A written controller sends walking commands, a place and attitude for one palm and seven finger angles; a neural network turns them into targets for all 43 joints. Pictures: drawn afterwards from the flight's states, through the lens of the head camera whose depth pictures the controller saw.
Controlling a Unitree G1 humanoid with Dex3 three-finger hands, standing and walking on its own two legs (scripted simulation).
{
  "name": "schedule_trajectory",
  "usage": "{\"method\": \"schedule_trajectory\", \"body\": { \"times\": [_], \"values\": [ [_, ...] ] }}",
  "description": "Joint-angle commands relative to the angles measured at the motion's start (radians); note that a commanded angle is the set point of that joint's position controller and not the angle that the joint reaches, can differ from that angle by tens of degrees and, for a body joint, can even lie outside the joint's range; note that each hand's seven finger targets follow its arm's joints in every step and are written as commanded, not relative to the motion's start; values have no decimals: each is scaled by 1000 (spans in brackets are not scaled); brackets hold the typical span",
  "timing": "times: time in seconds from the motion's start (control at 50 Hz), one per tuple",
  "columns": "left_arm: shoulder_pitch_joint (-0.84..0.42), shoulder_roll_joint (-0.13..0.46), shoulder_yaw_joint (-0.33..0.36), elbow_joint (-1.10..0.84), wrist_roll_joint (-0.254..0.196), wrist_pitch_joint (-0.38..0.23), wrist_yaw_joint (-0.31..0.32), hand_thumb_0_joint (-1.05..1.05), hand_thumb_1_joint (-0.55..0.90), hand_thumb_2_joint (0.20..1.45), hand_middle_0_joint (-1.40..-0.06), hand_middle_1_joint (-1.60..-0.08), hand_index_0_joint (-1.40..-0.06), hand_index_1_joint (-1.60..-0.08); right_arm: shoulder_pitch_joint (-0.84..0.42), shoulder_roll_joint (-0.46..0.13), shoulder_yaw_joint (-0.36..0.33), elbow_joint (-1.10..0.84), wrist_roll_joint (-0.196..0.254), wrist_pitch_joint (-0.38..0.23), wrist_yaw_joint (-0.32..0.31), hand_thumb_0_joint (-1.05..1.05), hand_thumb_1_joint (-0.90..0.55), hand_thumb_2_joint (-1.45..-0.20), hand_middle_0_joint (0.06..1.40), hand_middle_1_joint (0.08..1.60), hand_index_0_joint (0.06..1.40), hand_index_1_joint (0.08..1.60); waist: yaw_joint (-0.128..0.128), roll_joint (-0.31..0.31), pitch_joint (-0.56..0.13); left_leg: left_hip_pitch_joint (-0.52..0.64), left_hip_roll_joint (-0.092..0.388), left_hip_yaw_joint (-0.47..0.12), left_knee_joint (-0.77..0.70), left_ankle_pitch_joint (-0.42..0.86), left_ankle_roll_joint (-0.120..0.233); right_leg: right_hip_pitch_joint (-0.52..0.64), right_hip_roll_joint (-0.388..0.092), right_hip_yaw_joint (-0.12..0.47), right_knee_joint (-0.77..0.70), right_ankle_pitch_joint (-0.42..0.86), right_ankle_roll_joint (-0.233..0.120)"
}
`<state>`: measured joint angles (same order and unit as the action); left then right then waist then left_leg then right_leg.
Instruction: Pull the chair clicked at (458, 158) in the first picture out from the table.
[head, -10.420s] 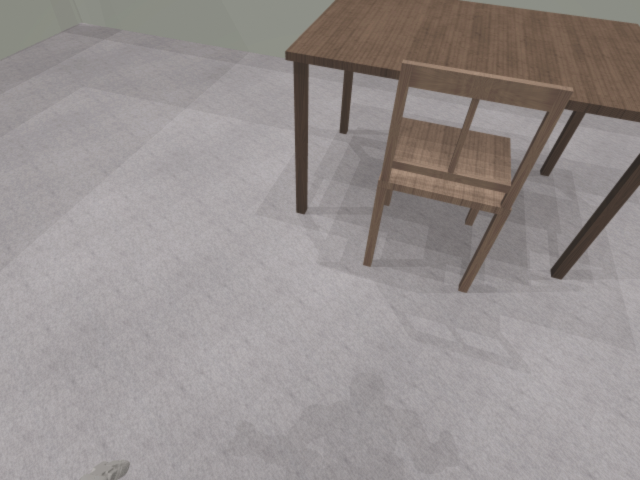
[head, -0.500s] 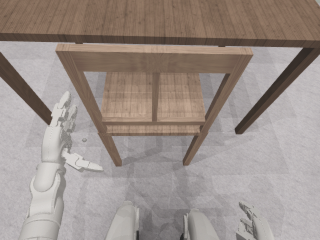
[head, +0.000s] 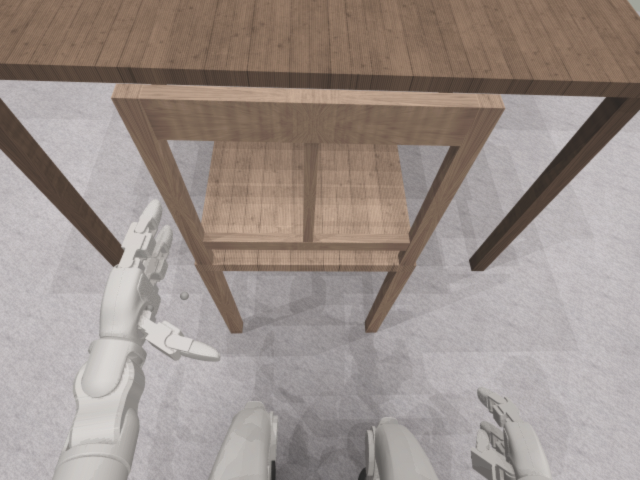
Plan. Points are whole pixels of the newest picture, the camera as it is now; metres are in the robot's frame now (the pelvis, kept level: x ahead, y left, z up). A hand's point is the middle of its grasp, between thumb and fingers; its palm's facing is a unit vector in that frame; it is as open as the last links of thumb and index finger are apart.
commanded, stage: aim the fingers beside a spindle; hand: left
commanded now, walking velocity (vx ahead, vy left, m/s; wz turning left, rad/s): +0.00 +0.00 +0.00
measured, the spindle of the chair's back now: (309, 196) +0.49 +0.04 +0.00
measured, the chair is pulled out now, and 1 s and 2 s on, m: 0.00 0.00 0.00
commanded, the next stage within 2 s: push the fingers through the gap in 1.54 s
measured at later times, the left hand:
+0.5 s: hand (167, 275) +0.34 +0.19 +0.04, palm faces +0.09 -0.99 -0.07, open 16.9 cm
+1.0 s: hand (172, 280) +0.34 +0.19 +0.02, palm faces +0.02 -1.00 -0.03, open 16.9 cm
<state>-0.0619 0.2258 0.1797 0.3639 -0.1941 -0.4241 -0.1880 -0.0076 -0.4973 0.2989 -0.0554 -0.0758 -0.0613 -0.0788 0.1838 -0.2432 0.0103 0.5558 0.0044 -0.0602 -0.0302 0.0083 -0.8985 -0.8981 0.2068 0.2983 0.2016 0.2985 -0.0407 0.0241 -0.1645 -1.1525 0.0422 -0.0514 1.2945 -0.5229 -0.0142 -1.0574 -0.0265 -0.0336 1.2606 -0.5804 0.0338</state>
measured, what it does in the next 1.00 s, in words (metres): stands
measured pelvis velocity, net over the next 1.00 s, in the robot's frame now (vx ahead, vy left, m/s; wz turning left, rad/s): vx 0.00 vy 0.00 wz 0.00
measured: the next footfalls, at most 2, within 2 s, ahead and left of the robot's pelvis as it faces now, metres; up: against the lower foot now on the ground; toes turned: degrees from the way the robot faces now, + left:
none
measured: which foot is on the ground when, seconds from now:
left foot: down 0.00-1.00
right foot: down 0.00-1.00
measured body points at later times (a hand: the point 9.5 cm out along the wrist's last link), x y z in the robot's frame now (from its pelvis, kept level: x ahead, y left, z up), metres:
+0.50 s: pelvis +0.00 -0.01 +0.00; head +0.11 +0.01 +0.44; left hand +0.33 +0.25 +0.04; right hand +0.15 -0.26 -0.10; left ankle +0.04 +0.12 -0.62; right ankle +0.01 -0.14 -0.62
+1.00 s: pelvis +0.00 +0.00 +0.00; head +0.11 +0.02 +0.44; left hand +0.33 +0.25 +0.02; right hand +0.16 -0.24 -0.10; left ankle +0.04 +0.12 -0.62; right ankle +0.01 -0.14 -0.62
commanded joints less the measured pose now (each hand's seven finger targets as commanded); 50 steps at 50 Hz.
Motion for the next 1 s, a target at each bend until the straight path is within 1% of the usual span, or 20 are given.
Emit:
{"method": "schedule_trajectory", "body": {
  "times": [0.0,0.06,0.12,0.14,0.22,0.28,0.32,0.36,0.44,0.5,0.56,0.62,0.68,0.76,0.82,0.86,0.88,0.9,0.94,0.98],
  "values": [
    [-241,223,129,-340,-2,-121,58,0,-500,300,-60,-80,-60,-80,15,-131,-62,-119,-7,-45,-15,0,-900,-900,200,300,200,300,8,105,-428,402,-31,14,-175,311,25,144,36,-24,-158,278,-58],
    [-201,218,142,-231,2,-100,65,0,-500,300,-60,-80,-60,-80,19,-134,-60,-108,-4,-37,-13,0,-900,-900,200,300,200,300,-4,54,-362,340,-29,17,-178,253,26,138,42,-26,-172,244,-55],
    [-205,152,87,-94,-2,-55,28,0,-500,300,-60,-80,-60,-80,28,-146,-60,-98,3,-31,-12,0,-900,-900,200,300,200,300,-29,6,-293,279,-31,23,-178,165,26,105,43,-28,-188,186,-49],
    [-222,127,55,-83,-6,-44,10,0,-500,300,-60,-80,-60,-80,27,-151,-60,-100,6,-32,-11,0,-900,-900,200,300,200,300,-34,19,-283,273,-33,22,-178,150,26,94,41,-28,-190,175,-50],
    [-193,100,18,-134,-24,-34,-29,0,-500,300,-60,-80,-60,-80,36,-154,-68,-121,13,-38,-10,0,-900,-900,200,300,200,300,-21,13,-361,314,-33,24,-172,206,31,132,37,-25,-188,227,-52],
    [-218,182,86,-278,-29,-75,4,0,-500,300,-60,-80,-60,-80,35,-148,-70,-126,5,-46,-11,0,-900,-900,200,300,200,300,3,49,-440,368,-31,21,-172,291,30,175,35,-19,-172,294,-54],
    [-213,226,135,-324,-19,-104,45,0,-500,300,-60,-80,-60,-80,33,-137,-68,-121,-1,-45,-13,0,-900,-900,200,300,200,300,12,61,-447,382,-31,23,-177,320,28,188,37,-18,-168,310,-54],
    [-227,276,190,-294,-7,-118,82,0,-500,300,-60,-80,-60,-80,31,-134,-63,-105,-6,-41,-15,0,-900,-900,200,300,200,300,8,39,-398,331,-31,23,-171,288,31,182,40,-16,-166,290,-51],
    [-202,223,171,-144,-5,-99,64,0,-500,300,-60,-80,-60,-80,27,-134,-60,-91,-2,-28,-12,0,-900,-900,200,300,200,300,-10,11,-305,265,-35,35,-175,201,28,155,40,-13,-185,228,-47],
    [-193,155,90,-92,-15,-65,-5,0,-500,300,-60,-80,-60,-80,35,-147,-63,-96,7,-29,-10,0,-900,-900,200,300,200,300,-25,40,-315,285,-34,38,-173,209,28,140,40,-16,-189,247,-51],
    [-174,79,3,-115,-44,-43,-65,0,-500,300,-60,-80,-60,-80,44,-151,-68,-110,16,-41,-10,0,-900,-900,200,300,200,300,-39,7,-344,314,-32,29,-167,235,34,153,40,-20,-196,272,-51],
    [-207,143,53,-207,-51,-65,-55,0,-500,300,-60,-80,-60,-80,44,-154,-75,-110,13,-49,-16,0,-900,-900,200,300,200,300,-25,23,-391,344,-30,21,-163,276,33,157,36,-22,-182,298,-49],
    [-234,228,139,-298,-32,-105,15,0,-500,300,-60,-80,-60,-80,38,-144,-71,-104,-1,-54,-18,0,-900,-900,200,300,200,300,-1,69,-418,384,-29,15,-170,318,28,151,37,-24,-167,303,-52],
    [-215,277,206,-245,0,-118,76,0,-500,300,-60,-80,-60,-80,28,-135,-64,-98,-8,-40,-16,0,-900,-900,200,300,200,300,12,63,-381,340,-31,16,-175,295,26,152,40,-25,-155,280,-55],
    [-217,183,116,-175,5,-89,49,0,-500,300,-60,-80,-60,-80,25,-137,-60,-100,-5,-32,-7,0,-900,-900,200,300,200,300,-12,87,-343,348,-29,19,-185,254,20,111,41,-32,-168,244,-55],
    [-184,115,44,-120,-7,-54,7,0,-500,300,-60,-80,-60,-80,35,-146,-61,-110,3,-30,-5,0,-900,-900,200,300,200,300,-31,53,-327,339,-29,17,-189,243,24,116,44,-36,-182,244,-56],
    [-180,111,40,-110,-13,-41,-9,0,-500,300,-60,-80,-60,-80,39,-153,-66,-107,5,-29,-7,0,-900,-900,200,300,200,300,-31,29,-340,337,-26,18,-183,241,24,115,43,-36,-183,249,-53],
    [-190,78,-3,-117,-18,-30,-28,0,-500,300,-60,-80,-60,-80,39,-153,-66,-111,9,-31,-6,0,-900,-900,200,300,200,300,-37,37,-338,336,-28,16,-183,235,24,115,41,-37,-184,246,-52],
    [-212,64,-28,-135,-25,-22,-40,0,-500,300,-60,-80,-60,-80,41,-156,-68,-117,13,-33,-8,0,-900,-900,200,300,200,300,-44,23,-336,339,-28,10,-181,222,28,105,39,-39,-189,233,-50],
    [-259,108,11,-192,-26,-39,-20,0,-500,300,-60,-80,-60,-80,41,-156,-70,-115,10,-39,-11,0,-900,-900,200,300,200,300,-35,27,-366,353,-28,5,-175,235,29,104,38,-39,-178,234,-51]
  ]
}}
